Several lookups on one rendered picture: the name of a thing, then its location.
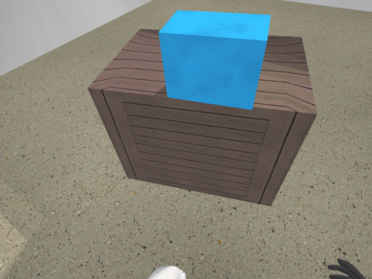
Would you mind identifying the right robot hand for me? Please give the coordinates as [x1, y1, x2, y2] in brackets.
[328, 258, 366, 279]

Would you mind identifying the carton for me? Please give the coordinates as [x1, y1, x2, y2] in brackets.
[159, 10, 271, 110]

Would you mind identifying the pedestal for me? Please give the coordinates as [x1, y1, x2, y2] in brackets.
[88, 29, 317, 206]

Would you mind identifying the robot left thigh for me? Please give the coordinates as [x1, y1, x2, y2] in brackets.
[148, 266, 186, 279]

